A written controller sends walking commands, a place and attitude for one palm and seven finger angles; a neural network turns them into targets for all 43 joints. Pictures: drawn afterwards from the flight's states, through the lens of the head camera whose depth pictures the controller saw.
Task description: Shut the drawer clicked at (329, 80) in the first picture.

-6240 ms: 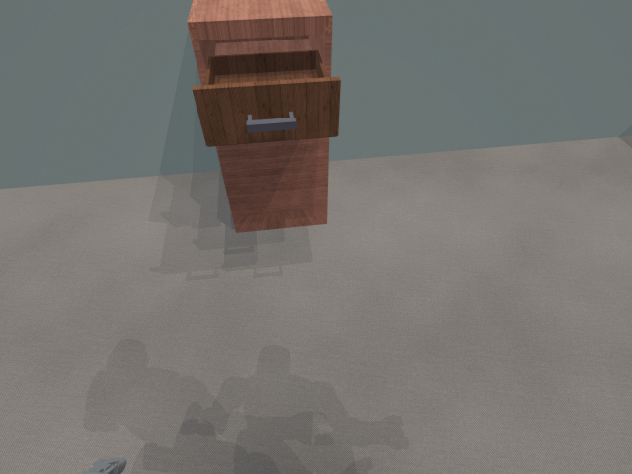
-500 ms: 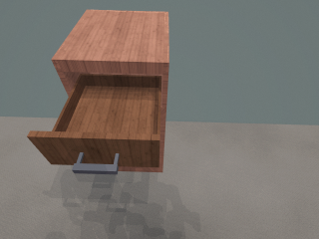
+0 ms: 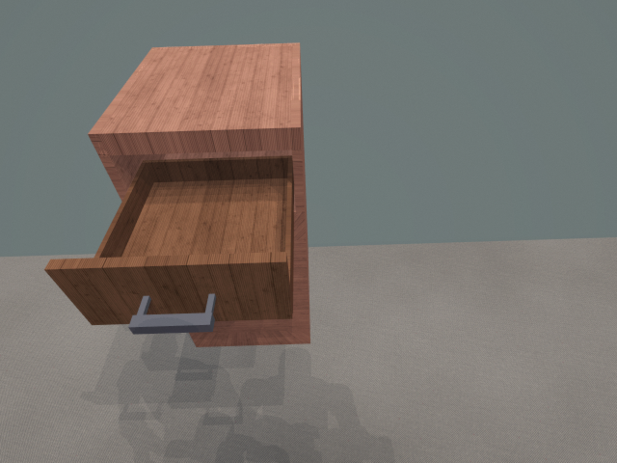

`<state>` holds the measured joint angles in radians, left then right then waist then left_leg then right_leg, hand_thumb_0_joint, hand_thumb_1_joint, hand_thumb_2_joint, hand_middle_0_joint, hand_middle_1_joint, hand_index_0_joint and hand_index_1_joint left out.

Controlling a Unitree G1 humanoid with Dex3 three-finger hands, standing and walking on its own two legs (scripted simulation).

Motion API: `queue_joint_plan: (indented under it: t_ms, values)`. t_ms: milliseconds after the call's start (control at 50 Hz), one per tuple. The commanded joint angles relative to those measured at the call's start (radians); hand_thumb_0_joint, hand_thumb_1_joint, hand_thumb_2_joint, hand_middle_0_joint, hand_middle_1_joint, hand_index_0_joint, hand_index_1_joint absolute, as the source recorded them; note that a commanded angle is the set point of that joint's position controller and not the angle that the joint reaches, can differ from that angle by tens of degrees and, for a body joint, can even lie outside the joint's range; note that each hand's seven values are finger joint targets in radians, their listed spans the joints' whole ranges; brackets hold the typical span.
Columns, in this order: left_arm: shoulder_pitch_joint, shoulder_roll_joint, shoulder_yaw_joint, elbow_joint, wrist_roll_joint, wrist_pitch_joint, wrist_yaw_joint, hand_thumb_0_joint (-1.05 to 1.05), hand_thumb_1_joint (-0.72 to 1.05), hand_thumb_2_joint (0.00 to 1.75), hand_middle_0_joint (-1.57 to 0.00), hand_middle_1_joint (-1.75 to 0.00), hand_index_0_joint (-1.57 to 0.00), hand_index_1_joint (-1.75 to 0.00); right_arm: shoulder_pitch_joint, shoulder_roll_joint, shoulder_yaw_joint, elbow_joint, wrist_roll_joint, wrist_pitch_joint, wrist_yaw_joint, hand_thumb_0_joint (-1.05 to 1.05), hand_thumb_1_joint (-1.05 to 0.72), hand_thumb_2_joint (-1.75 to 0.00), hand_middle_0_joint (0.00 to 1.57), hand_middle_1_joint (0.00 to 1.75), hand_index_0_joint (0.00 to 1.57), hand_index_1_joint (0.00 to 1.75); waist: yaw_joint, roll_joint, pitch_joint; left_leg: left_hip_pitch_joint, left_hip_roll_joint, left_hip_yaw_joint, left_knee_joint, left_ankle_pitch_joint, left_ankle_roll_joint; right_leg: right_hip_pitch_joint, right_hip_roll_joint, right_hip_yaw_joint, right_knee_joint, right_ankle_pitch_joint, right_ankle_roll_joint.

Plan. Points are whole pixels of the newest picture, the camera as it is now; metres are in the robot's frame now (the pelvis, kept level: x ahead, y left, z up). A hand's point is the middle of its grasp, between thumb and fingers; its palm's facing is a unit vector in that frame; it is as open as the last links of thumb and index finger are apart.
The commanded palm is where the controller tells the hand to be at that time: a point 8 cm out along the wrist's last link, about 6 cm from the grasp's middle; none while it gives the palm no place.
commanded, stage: come to a stop and stand still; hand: left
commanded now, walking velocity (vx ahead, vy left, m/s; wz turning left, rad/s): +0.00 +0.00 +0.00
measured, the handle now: (175, 312) +0.35 +0.23 -0.03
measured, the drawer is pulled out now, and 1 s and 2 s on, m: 0.29 0.29 0.27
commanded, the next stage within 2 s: look again from close up in 0.88 s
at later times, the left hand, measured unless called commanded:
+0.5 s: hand out of the picture +0.03 +0.16 -0.17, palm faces +0.01 -0.98 -0.18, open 7.4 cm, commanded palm none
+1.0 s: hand out of the picture +0.04 +0.18 -0.16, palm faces +0.02 -0.98 -0.19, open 7.4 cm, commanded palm none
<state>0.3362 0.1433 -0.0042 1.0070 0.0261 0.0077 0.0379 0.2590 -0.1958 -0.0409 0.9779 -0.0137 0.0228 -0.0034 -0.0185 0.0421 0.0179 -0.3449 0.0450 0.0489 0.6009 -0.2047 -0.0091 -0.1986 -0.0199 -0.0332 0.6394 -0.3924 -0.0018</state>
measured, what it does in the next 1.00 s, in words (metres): shifts its weight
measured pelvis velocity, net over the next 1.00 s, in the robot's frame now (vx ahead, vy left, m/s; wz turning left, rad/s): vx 0.05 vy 0.00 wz -0.01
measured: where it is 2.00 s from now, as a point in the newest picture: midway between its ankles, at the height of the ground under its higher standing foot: outside the picture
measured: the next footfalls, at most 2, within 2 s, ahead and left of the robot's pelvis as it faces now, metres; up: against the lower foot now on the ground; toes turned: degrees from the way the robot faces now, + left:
none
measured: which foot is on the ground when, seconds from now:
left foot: down 0.00-1.00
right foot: down 0.00-1.00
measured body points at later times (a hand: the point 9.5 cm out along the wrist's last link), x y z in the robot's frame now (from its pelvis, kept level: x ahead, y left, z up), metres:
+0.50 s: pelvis +0.03 +0.00 +0.01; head +0.04 +0.00 +0.46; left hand +0.03 +0.22 -0.15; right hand +0.02 -0.22 -0.15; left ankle +0.07 +0.13 -0.72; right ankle -0.03 -0.12 -0.72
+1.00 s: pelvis +0.05 +0.00 +0.01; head +0.06 +0.01 +0.46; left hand +0.04 +0.23 -0.15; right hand +0.09 -0.23 -0.14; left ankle +0.07 +0.13 -0.72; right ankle -0.02 -0.12 -0.72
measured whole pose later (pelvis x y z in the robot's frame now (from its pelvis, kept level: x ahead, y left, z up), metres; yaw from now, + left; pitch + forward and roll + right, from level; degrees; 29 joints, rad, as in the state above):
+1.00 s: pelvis +0.05 +0.00 +0.01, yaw -1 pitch -1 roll +1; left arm 0.31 0.17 0.00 1.11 0.02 -0.02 0.03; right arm 0.20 -0.17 0.00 1.12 -0.01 -0.01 -0.03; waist 0.02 -0.03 0.02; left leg -0.23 0.03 0.07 0.46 -0.21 -0.01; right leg -0.07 -0.03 -0.02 0.44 -0.36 0.01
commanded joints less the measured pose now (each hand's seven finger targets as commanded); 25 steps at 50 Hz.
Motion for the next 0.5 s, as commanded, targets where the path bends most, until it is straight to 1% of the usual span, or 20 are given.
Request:
queue_joint_plan:
  t_ms: [0, 20, 40, 80, 100, 120, 140, 160, 200, 240, 280, 300, 320, 340, 380, 400, 420, 440, 480]
  values:
    - [0.008, 0.158, 0.031, -0.075, -0.005, -0.015, 0.007, 0.00, 0.90, 0.90, -0.20, -0.30, -0.20, -0.30, 0.031, -0.070, 0.007, -0.046, -0.006, -0.012, 0.005, 0.00, -0.90, -0.90, 0.20, 0.30, 0.20, 0.30, 0.002, -0.107, 0.169, -0.013, 0.017, -0.071, -0.139, -0.213, 0.035, -0.236, -0.069, 0.110, -0.274, -0.239, -0.058]
    - [0.008, 0.158, 0.032, -0.075, -0.006, -0.015, 0.005, 0.00, 0.90, 0.90, -0.20, -0.30, -0.20, -0.30, 0.043, -0.067, 0.009, -0.038, -0.007, -0.013, 0.005, 0.00, -0.90, -0.90, 0.20, 0.30, 0.20, 0.30, 0.000, -0.110, 0.162, 0.011, 0.014, -0.056, -0.122, -0.191, 0.031, -0.250, -0.082, 0.119, -0.289, -0.252, -0.063]
    - [0.000, 0.164, 0.032, -0.077, -0.006, -0.014, 0.004, 0.00, 0.90, 0.90, -0.20, -0.30, -0.20, -0.30, 0.054, -0.055, 0.012, -0.025, -0.007, -0.013, 0.004, 0.00, -0.90, -0.90, 0.20, 0.30, 0.20, 0.30, -0.002, -0.098, 0.164, 0.024, 0.014, -0.059, -0.132, -0.178, 0.031, -0.253, -0.083, 0.114, -0.293, -0.249, -0.065]
    - [-0.001, 0.163, 0.033, -0.073, -0.010, -0.015, 0.001, 0.00, 0.90, 0.90, -0.20, -0.30, -0.20, -0.30, 0.078, -0.060, 0.018, -0.009, -0.009, -0.017, 0.002, 0.00, -0.90, -0.90, 0.20, 0.30, 0.20, 0.30, 0.000, -0.078, 0.143, 0.025, 0.017, -0.066, -0.144, -0.176, 0.030, -0.229, -0.080, 0.109, -0.286, -0.229, -0.061]
    - [-0.002, 0.161, 0.032, -0.070, -0.011, -0.015, 0.001, 0.00, 0.90, 0.90, -0.20, -0.30, -0.20, -0.30, 0.087, -0.060, 0.019, -0.001, -0.009, -0.020, 0.001, 0.00, -0.90, -0.90, 0.20, 0.30, 0.20, 0.30, 0.001, -0.070, 0.128, 0.025, 0.019, -0.068, -0.152, -0.162, 0.030, -0.207, -0.075, 0.106, -0.278, -0.202, -0.060]
    - [0.005, 0.155, 0.030, -0.063, -0.013, -0.017, -0.001, 0.00, 0.90, 0.90, -0.20, -0.30, -0.20, -0.30, 0.088, -0.060, 0.022, 0.009, -0.008, -0.024, 0.000, 0.00, -0.90, -0.90, 0.20, 0.30, 0.20, 0.30, 0.007, -0.049, 0.112, 0.030, 0.024, -0.074, -0.165, -0.148, 0.030, -0.184, -0.074, 0.102, -0.272, -0.168, -0.058]
    - [0.010, 0.153, 0.030, -0.058, -0.013, -0.019, -0.001, 0.00, 0.90, 0.90, -0.20, -0.30, -0.20, -0.30, 0.088, -0.052, 0.024, 0.018, -0.007, -0.026, -0.002, 0.00, -0.90, -0.90, 0.20, 0.30, 0.20, 0.30, 0.013, -0.056, 0.106, 0.031, 0.032, -0.080, -0.183, -0.132, 0.032, -0.153, -0.068, 0.091, -0.271, -0.129, -0.054]
    - [0.010, 0.149, 0.028, -0.050, -0.014, -0.020, -0.002, 0.00, 0.90, 0.90, -0.20, -0.30, -0.20, -0.30, 0.091, -0.061, 0.027, 0.024, -0.006, -0.030, -0.003, 0.00, -0.90, -0.90, 0.20, 0.30, 0.20, 0.30, 0.014, -0.048, 0.103, 0.020, 0.034, -0.081, -0.183, -0.120, 0.031, -0.132, -0.068, 0.090, -0.270, -0.103, -0.051]
    - [0.016, 0.145, 0.025, -0.033, -0.017, -0.024, -0.003, 0.00, 0.90, 0.90, -0.20, -0.30, -0.20, -0.30, 0.094, -0.055, 0.030, 0.042, -0.003, -0.035, -0.005, 0.00, -0.90, -0.90, 0.20, 0.30, 0.20, 0.30, 0.018, -0.041, 0.085, 0.042, 0.035, -0.076, -0.184, -0.077, 0.029, -0.107, -0.072, 0.091, -0.274, -0.049, -0.051]
    - [0.017, 0.141, 0.024, -0.019, -0.017, -0.027, -0.004, 0.00, 0.90, 0.90, -0.20, -0.30, -0.20, -0.30, 0.105, -0.047, 0.033, 0.064, -0.002, -0.041, -0.008, 0.00, -0.90, -0.90, 0.20, 0.30, 0.20, 0.30, 0.021, -0.042, 0.056, 0.068, 0.043, -0.074, -0.186, 0.007, 0.030, -0.063, -0.070, 0.081, -0.266, 0.040, -0.047]
    - [0.026, 0.133, 0.023, 0.000, -0.019, -0.031, -0.002, 0.00, 0.90, 0.90, -0.20, -0.30, -0.20, -0.30, 0.105, -0.052, 0.035, 0.079, 0.001, -0.049, -0.012, 0.00, -0.90, -0.90, 0.20, 0.30, 0.20, 0.30, 0.025, -0.030, 0.027, 0.095, 0.050, -0.072, -0.174, 0.087, 0.033, -0.031, -0.071, 0.074, -0.251, 0.134, -0.041]
    - [0.026, 0.132, 0.022, 0.008, -0.019, -0.032, -0.002, 0.00, 0.90, 0.90, -0.20, -0.30, -0.20, -0.30, 0.107, -0.052, 0.036, 0.087, 0.003, -0.051, -0.014, 0.00, -0.90, -0.90, 0.20, 0.30, 0.20, 0.30, 0.023, -0.024, 0.022, 0.103, 0.052, -0.071, -0.172, 0.110, 0.034, -0.020, -0.071, 0.071, -0.249, 0.162, -0.039]
    - [0.029, 0.130, 0.022, 0.017, -0.019, -0.032, -0.002, 0.00, 0.90, 0.90, -0.20, -0.30, -0.20, -0.30, 0.104, -0.051, 0.036, 0.095, 0.004, -0.051, -0.015, 0.00, -0.90, -0.90, 0.20, 0.30, 0.20, 0.30, 0.025, -0.024, 0.018, 0.110, 0.054, -0.066, -0.171, 0.119, 0.033, -0.013, -0.073, 0.068, -0.250, 0.178, -0.037]
    - [0.033, 0.126, 0.021, 0.023, -0.017, -0.033, -0.001, 0.00, 0.90, 0.90, -0.20, -0.30, -0.20, -0.30, 0.103, -0.047, 0.035, 0.101, 0.005, -0.053, -0.017, 0.00, -0.90, -0.90, 0.20, 0.30, 0.20, 0.30, 0.025, -0.044, 0.013, 0.121, 0.057, -0.069, -0.171, 0.144, 0.034, -0.004, -0.070, 0.067, -0.251, 0.209, -0.035]
    - [0.038, 0.122, 0.019, 0.037, -0.017, -0.034, 0.001, 0.00, 0.90, 0.90, -0.20, -0.30, -0.20, -0.30, 0.095, -0.052, 0.033, 0.112, 0.006, -0.054, -0.019, 0.00, -0.90, -0.90, 0.20, 0.30, 0.20, 0.30, 0.023, -0.038, 0.007, 0.147, 0.060, -0.059, -0.162, 0.178, 0.034, -0.004, -0.075, 0.065, -0.248, 0.253, -0.029]
    - [0.037, 0.121, 0.019, 0.043, -0.017, -0.035, 0.001, 0.00, 0.90, 0.90, -0.20, -0.30, -0.20, -0.30, 0.089, -0.048, 0.033, 0.116, 0.007, -0.053, -0.019, 0.00, -0.90, -0.90, 0.20, 0.30, 0.20, 0.30, 0.023, -0.043, 0.018, 0.146, 0.059, -0.058, -0.163, 0.166, 0.033, -0.010, -0.076, 0.065, -0.255, 0.251, -0.028]
    - [0.037, 0.119, 0.018, 0.047, -0.016, -0.034, 0.002, 0.00, 0.90, 0.90, -0.20, -0.30, -0.20, -0.30, 0.085, -0.048, 0.032, 0.118, 0.007, -0.052, -0.020, 0.00, -0.90, -0.90, 0.20, 0.30, 0.20, 0.30, 0.020, -0.034, 0.024, 0.151, 0.059, -0.058, -0.165, 0.164, 0.033, -0.014, -0.074, 0.068, -0.258, 0.250, -0.028]
    - [0.037, 0.118, 0.018, 0.051, -0.014, -0.034, 0.003, 0.00, 0.90, 0.90, -0.20, -0.30, -0.20, -0.30, 0.081, -0.047, 0.031, 0.123, 0.007, -0.052, -0.021, 0.00, -0.90, -0.90, 0.20, 0.30, 0.20, 0.30, 0.019, -0.042, 0.023, 0.162, 0.065, -0.058, -0.169, 0.178, 0.034, -0.013, -0.069, 0.069, -0.255, 0.257, -0.027]
    - [0.041, 0.111, 0.018, 0.059, -0.013, -0.032, 0.004, 0.00, 0.90, 0.90, -0.20, -0.30, -0.20, -0.30, 0.066, -0.049, 0.030, 0.125, 0.008, -0.051, -0.022, 0.00, -0.90, -0.90, 0.20, 0.30, 0.20, 0.30, 0.019, -0.036, 0.047, 0.159, 0.064, -0.059, -0.175, 0.159, 0.035, -0.028, -0.071, 0.067, -0.265, 0.231, -0.023]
